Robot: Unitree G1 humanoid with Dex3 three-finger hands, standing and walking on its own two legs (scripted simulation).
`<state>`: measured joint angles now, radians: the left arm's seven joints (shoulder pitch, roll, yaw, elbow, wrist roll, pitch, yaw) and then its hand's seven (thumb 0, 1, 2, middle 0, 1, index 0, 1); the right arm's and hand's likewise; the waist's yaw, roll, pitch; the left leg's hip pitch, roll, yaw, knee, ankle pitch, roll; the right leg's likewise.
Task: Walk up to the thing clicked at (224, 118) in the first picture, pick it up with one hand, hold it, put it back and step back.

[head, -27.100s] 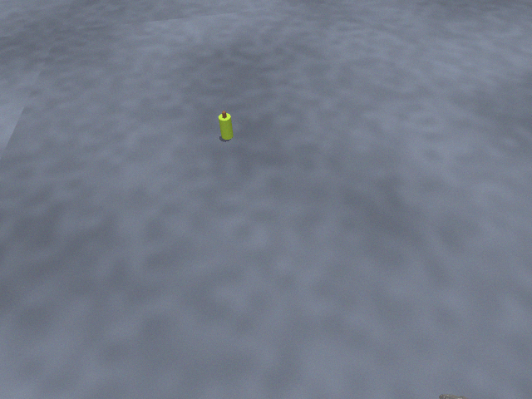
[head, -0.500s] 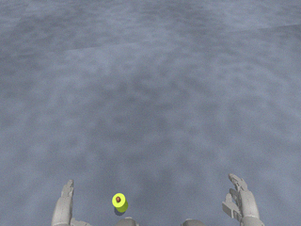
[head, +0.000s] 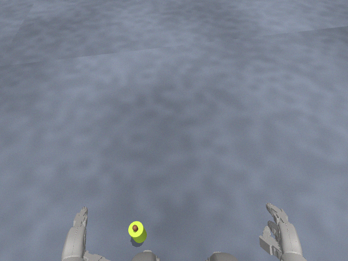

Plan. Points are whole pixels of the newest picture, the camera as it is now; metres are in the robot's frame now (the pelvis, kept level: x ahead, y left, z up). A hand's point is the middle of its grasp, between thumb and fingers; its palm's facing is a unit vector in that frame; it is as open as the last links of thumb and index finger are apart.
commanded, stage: home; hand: left
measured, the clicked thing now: (137, 231) +0.32 +0.21 -0.63
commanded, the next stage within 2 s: stand in 1.10 s
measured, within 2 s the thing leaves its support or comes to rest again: neither
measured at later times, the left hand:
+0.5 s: hand (102, 246) +0.16 +0.18 -0.06, palm faces +0.10 -0.95 -0.29, open 17.6 cm
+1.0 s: hand (100, 241) +0.17 +0.19 -0.05, palm faces +0.10 -0.95 -0.29, open 17.6 cm
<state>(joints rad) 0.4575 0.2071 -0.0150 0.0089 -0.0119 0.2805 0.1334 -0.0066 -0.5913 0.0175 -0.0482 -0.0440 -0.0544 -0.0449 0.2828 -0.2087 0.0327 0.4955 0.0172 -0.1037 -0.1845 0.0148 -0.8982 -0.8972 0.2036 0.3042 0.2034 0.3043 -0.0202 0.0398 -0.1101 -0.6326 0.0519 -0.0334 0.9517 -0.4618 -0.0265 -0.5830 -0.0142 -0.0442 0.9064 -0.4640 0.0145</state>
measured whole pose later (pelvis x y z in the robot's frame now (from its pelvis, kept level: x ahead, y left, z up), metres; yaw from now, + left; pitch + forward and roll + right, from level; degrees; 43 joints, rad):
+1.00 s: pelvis +0.00 +0.01 +0.00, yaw +0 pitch +8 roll -2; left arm 0.45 0.21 -0.01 0.01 -0.01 0.27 0.13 -0.01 -0.57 0.03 -0.05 -0.05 -0.06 -0.05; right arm 0.28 -0.20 0.03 0.51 0.01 -0.12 -0.18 0.01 -0.90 -0.90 0.20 0.30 0.20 0.30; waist -0.01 0.04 -0.11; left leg -0.62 0.05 -0.03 0.95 -0.47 -0.02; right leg -0.56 -0.02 -0.04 0.89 -0.46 0.02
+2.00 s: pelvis -0.02 +0.01 +0.05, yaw +0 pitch -3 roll +0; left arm 0.24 0.32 0.01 0.98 0.04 0.00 0.02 0.01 0.89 0.89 -0.20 -0.30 -0.21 -0.30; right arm 0.20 -0.30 -0.02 1.00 -0.04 -0.01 -0.01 0.01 -0.90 -0.90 0.20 0.30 0.20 0.30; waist 0.02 0.00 0.05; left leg -0.24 0.01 0.01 0.54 -0.25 0.00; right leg -0.21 -0.05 -0.02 0.52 -0.26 0.04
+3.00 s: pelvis -0.01 +0.01 +0.06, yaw -1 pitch -3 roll +0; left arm 0.11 0.33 0.00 1.17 0.02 -0.01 0.00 0.01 0.90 0.89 -0.20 -0.30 -0.21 -0.30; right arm 0.12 -0.33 0.00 1.16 -0.02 -0.01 0.00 0.01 -0.90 -0.89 0.20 0.30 0.20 0.30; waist 0.01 0.01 0.05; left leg -0.12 0.02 0.02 0.33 -0.16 -0.01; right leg -0.11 -0.04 -0.01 0.33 -0.17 0.03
